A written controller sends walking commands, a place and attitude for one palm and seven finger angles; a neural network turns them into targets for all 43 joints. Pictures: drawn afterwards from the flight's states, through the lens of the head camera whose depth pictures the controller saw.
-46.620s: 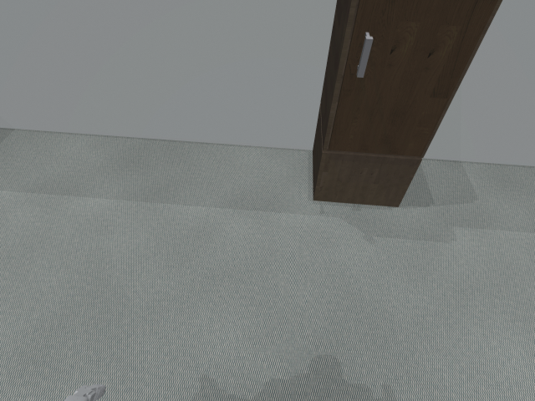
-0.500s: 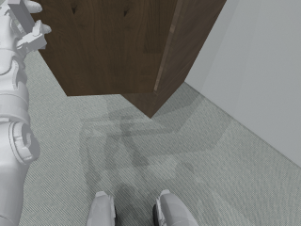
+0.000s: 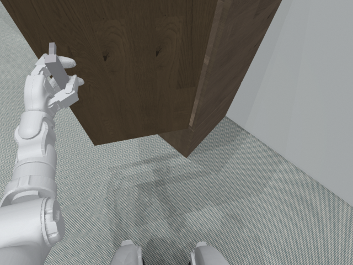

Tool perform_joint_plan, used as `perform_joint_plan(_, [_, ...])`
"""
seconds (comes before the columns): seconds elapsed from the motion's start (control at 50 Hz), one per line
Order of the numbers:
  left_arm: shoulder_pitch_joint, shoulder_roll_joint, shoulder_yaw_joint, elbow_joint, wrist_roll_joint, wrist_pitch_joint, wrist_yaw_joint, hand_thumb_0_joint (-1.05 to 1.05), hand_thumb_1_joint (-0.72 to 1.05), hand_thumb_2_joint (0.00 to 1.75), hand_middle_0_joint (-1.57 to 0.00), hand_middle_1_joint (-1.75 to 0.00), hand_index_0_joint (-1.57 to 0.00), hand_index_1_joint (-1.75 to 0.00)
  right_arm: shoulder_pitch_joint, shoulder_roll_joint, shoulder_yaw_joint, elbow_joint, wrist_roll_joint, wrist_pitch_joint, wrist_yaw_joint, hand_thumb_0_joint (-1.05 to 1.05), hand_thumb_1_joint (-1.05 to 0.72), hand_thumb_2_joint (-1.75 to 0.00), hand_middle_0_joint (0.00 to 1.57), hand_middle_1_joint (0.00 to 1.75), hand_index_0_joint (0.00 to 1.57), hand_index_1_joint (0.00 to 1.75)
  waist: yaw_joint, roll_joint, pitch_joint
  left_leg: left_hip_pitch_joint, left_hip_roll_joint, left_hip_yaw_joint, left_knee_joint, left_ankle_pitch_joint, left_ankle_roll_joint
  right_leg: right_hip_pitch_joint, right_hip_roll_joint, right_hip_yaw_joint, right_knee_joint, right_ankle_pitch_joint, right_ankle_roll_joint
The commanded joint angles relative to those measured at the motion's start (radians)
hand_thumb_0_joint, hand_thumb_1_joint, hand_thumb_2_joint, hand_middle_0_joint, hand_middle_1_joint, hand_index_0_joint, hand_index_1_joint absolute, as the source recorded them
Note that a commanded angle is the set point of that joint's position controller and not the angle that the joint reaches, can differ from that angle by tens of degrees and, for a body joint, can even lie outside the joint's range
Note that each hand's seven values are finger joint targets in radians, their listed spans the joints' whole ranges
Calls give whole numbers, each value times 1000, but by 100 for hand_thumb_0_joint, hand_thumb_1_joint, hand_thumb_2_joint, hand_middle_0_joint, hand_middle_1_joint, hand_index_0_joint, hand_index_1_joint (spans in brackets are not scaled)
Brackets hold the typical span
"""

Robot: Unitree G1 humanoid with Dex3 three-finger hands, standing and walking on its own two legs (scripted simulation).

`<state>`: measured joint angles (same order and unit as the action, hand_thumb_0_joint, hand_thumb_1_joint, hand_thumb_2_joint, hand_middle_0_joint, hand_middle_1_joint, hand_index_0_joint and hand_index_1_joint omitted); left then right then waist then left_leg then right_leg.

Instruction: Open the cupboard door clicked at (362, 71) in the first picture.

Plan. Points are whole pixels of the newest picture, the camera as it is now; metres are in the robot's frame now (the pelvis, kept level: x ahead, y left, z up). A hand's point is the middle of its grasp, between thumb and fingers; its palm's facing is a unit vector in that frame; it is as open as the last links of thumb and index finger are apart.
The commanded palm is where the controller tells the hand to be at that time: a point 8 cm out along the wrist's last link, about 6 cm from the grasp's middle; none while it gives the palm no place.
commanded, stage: pull the door open along its arc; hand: left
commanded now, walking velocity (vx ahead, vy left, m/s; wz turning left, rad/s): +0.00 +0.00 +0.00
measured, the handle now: (63, 73) +0.53 +0.22 +0.08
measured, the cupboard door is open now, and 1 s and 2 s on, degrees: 55 90 92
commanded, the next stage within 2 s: open thumb and fingers to let go in 0.64 s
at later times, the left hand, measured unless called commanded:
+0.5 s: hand (113, 147) +0.34 +0.10 +0.08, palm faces +0.41 -0.91 +0.01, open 6.0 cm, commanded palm +0.28 +0.15 +0.07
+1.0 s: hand (131, 157) +0.32 +0.07 +0.07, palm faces +0.42 -0.91 +0.01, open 7.3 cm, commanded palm +0.27 +0.11 +0.07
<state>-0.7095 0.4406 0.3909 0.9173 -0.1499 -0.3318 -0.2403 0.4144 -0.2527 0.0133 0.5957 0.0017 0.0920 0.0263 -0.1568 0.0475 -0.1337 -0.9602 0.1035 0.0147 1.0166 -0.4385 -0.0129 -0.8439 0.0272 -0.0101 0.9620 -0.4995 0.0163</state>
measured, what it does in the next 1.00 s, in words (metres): stands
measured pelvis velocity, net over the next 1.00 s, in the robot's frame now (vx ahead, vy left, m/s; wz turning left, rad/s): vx -0.01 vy -0.04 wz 0.09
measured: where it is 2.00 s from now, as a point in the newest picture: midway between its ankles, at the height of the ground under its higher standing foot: outside the picture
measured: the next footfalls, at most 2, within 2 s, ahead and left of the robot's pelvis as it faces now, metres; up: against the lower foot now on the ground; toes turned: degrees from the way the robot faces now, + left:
none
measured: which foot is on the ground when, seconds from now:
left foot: down 0.00-1.00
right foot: down 0.00-1.00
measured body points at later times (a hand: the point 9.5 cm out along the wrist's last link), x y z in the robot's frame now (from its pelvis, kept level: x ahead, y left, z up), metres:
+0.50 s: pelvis +0.00 -0.03 +0.01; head +0.04 -0.04 +0.46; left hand +0.32 +0.15 +0.08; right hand +0.17 -0.24 -0.10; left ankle +0.01 +0.13 -0.67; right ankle -0.03 -0.14 -0.67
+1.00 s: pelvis -0.01 -0.04 +0.01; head +0.04 -0.06 +0.46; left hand +0.30 +0.11 +0.08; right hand +0.16 -0.26 -0.11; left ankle +0.01 +0.13 -0.67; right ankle -0.03 -0.14 -0.67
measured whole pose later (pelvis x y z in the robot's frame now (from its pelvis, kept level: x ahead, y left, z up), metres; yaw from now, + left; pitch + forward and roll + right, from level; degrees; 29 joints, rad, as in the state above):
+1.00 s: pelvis -0.01 -0.04 +0.01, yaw +5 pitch +11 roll +1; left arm -0.12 -0.08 -0.09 0.36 0.01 -0.32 0.50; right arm 0.20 -0.19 -0.02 0.63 -0.07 0.04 0.00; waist -0.01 0.04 -0.13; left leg -0.72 0.06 -0.03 0.90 -0.38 -0.06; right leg -0.63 -0.01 -0.06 0.96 -0.53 -0.04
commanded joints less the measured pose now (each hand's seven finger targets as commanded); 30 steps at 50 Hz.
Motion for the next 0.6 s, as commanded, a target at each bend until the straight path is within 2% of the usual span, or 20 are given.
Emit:
perform_joint_plan(0.0, [2, 137, -14, -323, -40, -58, 1, 0, 90, 90, -40, -135, -40, -135, 66, -161, -74, -112, 15, -29, -2, 0, -90, -90, 20, 30, 20, 30, 87, 31, -433, 444, -82, 4, -102, 494, 39, 243, 43, -49, -99, 596, -24])
perform_joint_plan(0.02, [27, 96, 100, -397, -107, -52, 130, 0, 90, 90, -40, -135, -40, -135, 41, -130, -75, -122, 9, -40, -3, 0, -90, -90, 20, 30, 20, 30, 157, 1, -428, 416, -82, 13, -116, 498, 30, 276, 42, -58, -108, 583, -16])
perform_joint_plan(0.04, [116, 6, 23, -427, -94, -38, 191, 0, 90, 90, -40, -135, -40, -135, 21, -125, -73, -132, 9, -51, 3, 0, -90, -90, 20, 30, 20, 30, 141, 22, -401, 417, -86, 20, -129, 484, 24, 282, 41, -61, -111, 579, -14])
perform_joint_plan(0.06, [170, 5, 49, -465, -80, -37, 258, 0, 90, 90, -40, -135, -40, -135, 18, -120, -72, -132, 6, -60, 7, 0, -90, -90, 20, 30, 20, 30, 156, -14, -370, 401, -84, 18, -133, 494, 23, 292, 40, -65, -110, 583, -18])
perform_joint_plan(0.1, [212, -36, 31, -535, -28, -33, 382, 0, 90, 90, -40, -135, -40, -135, -7, -110, -70, -131, -8, -63, 15, 0, -90, -90, 20, 30, 20, 30, 158, -10, -347, 393, -86, 22, -145, 473, 16, 296, 33, -63, -103, 579, -15])
perform_joint_plan(0.14, [254, -93, -20, -588, 35, -31, 481, 0, 90, 90, -40, -135, -40, -135, -27, -101, -71, -134, -24, -60, 19, 0, -90, -90, 20, 30, 20, 30, 152, -24, -337, 407, -86, 21, -146, 464, 15, 299, 28, -60, -101, 569, -18])
perform_joint_plan(0.16, [244, -84, -18, -628, 61, -37, 527, 0, 90, 90, -40, -135, -40, -135, -37, -99, -72, -132, -33, -58, 16, 0, -90, -90, 20, 30, 20, 30, 154, -38, -339, 406, -86, 19, -141, 467, 16, 310, 24, -55, -100, 575, -20])
perform_joint_plan(0.18, [263, -133, -58, -649, 85, -39, 561, 0, 90, 90, -40, -135, -40, -135, -54, -88, -71, -134, -38, -56, 17, 0, -90, -90, 20, 30, 20, 30, 158, -14, -353, 417, -88, 23, -143, 459, 13, 316, 18, -51, -98, 573, -22])
perform_joint_plan(0.2, [284, -179, -87, -648, 99, -35, 598, 0, 90, 90, -40, -135, -40, -135, -68, -81, -69, -133, -43, -54, 17, 0, -90, -90, 20, 30, 20, 30, 158, -29, -333, 418, -87, 21, -146, 447, 11, 314, 15, -52, -103, 561, -24])
perform_joint_plan(0.24, [297, -224, -139, -674, 129, -38, 641, 0, 90, 90, -40, -135, -40, -135, -96, -78, -70, -135, -50, -51, 13, 0, -90, -90, 20, 30, 20, 30, 151, -58, -321, 422, -87, 19, -151, 408, 10, 316, 10, -49, -115, 529, -25])
perform_joint_plan(0.26, [291, -227, -150, -691, 143, -43, 659, 0, 90, 90, -40, -135, -40, -135, -104, -76, -70, -136, -55, -50, 7, 0, -90, -90, 20, 30, 20, 30, 147, -86, -321, 419, -87, 17, -148, 398, 14, 323, 9, -43, -120, 528, -24])
perform_joint_plan(0.28, [302, -263, -184, -698, 151, -44, 669, 0, 90, 90, -40, -135, -40, -135, -121, -69, -70, -137, -55, -51, 5, 0, -90, -90, 20, 30, 20, 30, 148, -65, -306, 424, -90, 21, -153, 383, 14, 323, 5, -40, -128, 524, -24])
perform_joint_plan(0.32, [318, -315, -228, -729, 153, -50, 694, 0, 90, 90, -40, -135, -40, -135, -153, -59, -67, -138, -58, -55, 1, 0, -90, -90, 20, 30, 20, 30, 150, -64, -296, 432, -93, 23, -156, 354, 13, 327, -1, -37, -141, 500, -25])
perform_joint_plan(0.36, [341, -327, -257, -745, 164, -60, 703, 0, 90, 90, -40, -135, -40, -135, -163, -58, -66, -137, -63, -58, -4, 0, -90, -90, 20, 30, 20, 30, 143, -128, -288, 421, -93, 18, -156, 339, 18, 348, -5, -26, -155, 505, -21])
perform_joint_plan(0.44, [380, -378, -326, -793, 176, -71, 704, 0, 90, 90, -40, -135, -40, -135, -203, -44, -62, -138, -65, -65, -9, 0, -90, -90, 20, 30, 20, 30, 150, -82, -265, 428, -99, 22, -162, 311, 18, 351, -20, -13, -167, 496, -21])
perform_joint_plan(0.46, [413, -391, -344, -795, 178, -70, 704, 0, 90, 90, -40, -135, -40, -135, -205, -42, -62, -140, -66, -66, -10, 0, -90, -90, 20, 30, 20, 30, 149, -104, -259, 427, -99, 20, -161, 310, 20, 357, -21, -7, -175, 503, -19])
perform_joint_plan(0.52, [462, -436, -390, -826, 171, -68, 709, 0, 90, 90, -40, -135, -40, -135, -222, -36, -62, -142, -65, -74, -8, 0, -90, -90, 20, 30, 20, 30, 152, -117, -256, 430, -101, 19, -165, 302, 18, 369, -31, -3, -180, 520, -15])
perform_joint_plan(0.54, [492, -469, -424, -842, 172, -65, 710, 0, 90, 90, -40, -135, -40, -135, -230, -33, -61, -148, -65, -78, -6, 0, -90, -90, 20, 30, 20, 30, 152, -105, -244, 432, -104, 20, -166, 298, 18, 368, -33, -2, -184, 525, -13])
perform_joint_plan(0.56, [499, -483, -445, -843, 177, -60, 714, 0, 90, 90, -40, -135, -40, -135, -228, -34, -61, -148, -65, -81, -6, 0, -90, -90, 20, 30, 20, 30, 145, -136, -233, 426, -103, 17, -166, 292, 19, 369, -34, -2, -190, 516, -12])
perform_joint_plan(0.58, [499, -495, -459, -851, 178, -57, 723, 0, 90, 90, -40, -135, -40, -135, -237, -34, -62, -148, -66, -85, -6, 0, -90, -90, 20, 30, 20, 30, 142, -136, -230, 423, -104, 16, -164, 280, 20, 363, -41, 6, -195, 521, -5])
